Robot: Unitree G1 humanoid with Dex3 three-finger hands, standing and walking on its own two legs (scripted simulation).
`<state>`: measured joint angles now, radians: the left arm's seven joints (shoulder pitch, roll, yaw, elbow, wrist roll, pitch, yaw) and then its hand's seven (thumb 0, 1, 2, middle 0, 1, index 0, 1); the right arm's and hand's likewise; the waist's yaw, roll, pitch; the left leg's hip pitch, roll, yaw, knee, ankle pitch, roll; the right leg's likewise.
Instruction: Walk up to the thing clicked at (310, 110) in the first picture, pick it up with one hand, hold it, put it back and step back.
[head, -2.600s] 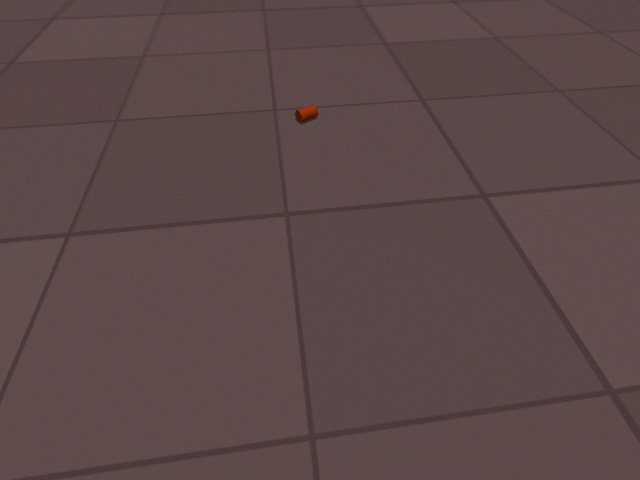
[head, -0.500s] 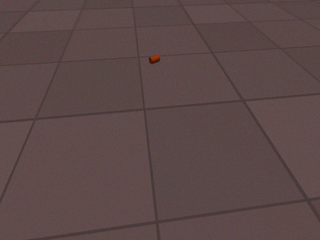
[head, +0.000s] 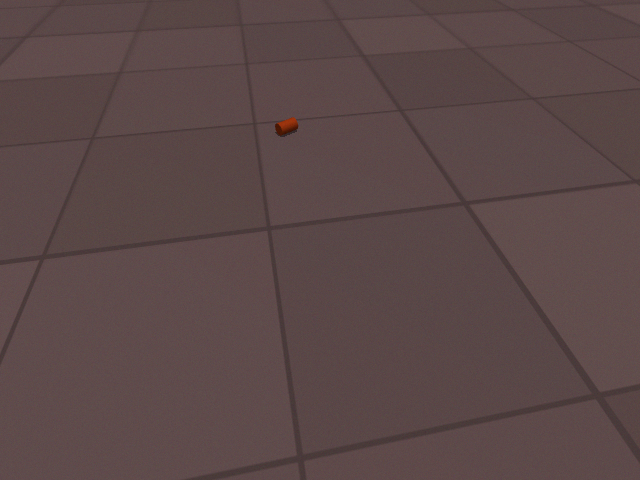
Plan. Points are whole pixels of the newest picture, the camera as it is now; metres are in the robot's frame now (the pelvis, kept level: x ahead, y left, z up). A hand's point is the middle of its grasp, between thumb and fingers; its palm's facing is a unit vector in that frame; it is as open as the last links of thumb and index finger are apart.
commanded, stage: walk up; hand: left
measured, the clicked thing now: (286, 126) +2.19 +0.22 -0.74
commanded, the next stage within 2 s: none
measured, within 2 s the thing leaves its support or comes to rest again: neither
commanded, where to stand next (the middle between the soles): +1.79 +0.02 m, yaw +0 degrees
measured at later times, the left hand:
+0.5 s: hand (171, 479) +0.19 +0.22 -0.15, palm faces +0.09 -0.93 -0.36, open 7.4 cm
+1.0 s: hand (222, 237) +0.65 +0.23 -0.13, palm faces -0.03 -0.90 -0.43, open 7.4 cm
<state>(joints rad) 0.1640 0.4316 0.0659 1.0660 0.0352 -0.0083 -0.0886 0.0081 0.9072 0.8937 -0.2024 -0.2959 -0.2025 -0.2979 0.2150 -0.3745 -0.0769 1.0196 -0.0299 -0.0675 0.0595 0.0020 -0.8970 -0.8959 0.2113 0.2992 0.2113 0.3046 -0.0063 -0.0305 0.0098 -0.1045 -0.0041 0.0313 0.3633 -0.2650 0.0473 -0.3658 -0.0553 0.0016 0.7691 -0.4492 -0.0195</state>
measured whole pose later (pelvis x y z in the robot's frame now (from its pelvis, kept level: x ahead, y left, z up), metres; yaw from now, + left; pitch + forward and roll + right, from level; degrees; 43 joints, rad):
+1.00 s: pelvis +0.53 -0.07 -0.03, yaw +2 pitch -2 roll +2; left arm 0.17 0.46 0.07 0.93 0.01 -0.08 -0.10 0.01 0.91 0.89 -0.20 -0.30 -0.20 -0.30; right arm 0.34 -0.44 -0.07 0.95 -0.01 -0.07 0.07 0.01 -0.90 -0.90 0.21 0.30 0.21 0.30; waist -0.04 0.02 0.03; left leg -0.02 0.10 0.11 0.59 -0.49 -0.01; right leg -0.47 -0.09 -0.07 0.63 -0.12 -0.03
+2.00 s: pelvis +1.07 -0.07 -0.02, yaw +1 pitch -3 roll +1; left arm 0.19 0.40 0.06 0.90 0.00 -0.10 -0.06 0.00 0.91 0.89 -0.20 -0.30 -0.20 -0.30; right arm 0.33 -0.44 -0.05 0.92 0.00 -0.04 0.05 0.01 -0.90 -0.90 0.21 0.30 0.21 0.30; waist -0.02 0.05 0.07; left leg -0.26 0.03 0.02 1.04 -0.46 0.04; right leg -0.37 -0.06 -0.09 0.63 -0.21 -0.02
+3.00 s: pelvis +1.46 -0.02 -0.01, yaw +1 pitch -3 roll +0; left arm 0.28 0.39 0.04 0.87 0.01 -0.08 -0.05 0.00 0.90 0.89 -0.20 -0.30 -0.21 -0.30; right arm 0.28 -0.43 -0.05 0.89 -0.01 -0.03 0.07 0.00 -0.90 -0.90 0.21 0.30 0.21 0.30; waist 0.02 0.06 0.08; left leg -0.46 0.08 0.01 0.90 -0.35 0.02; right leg -0.25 -0.04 -0.08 0.51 -0.22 -0.03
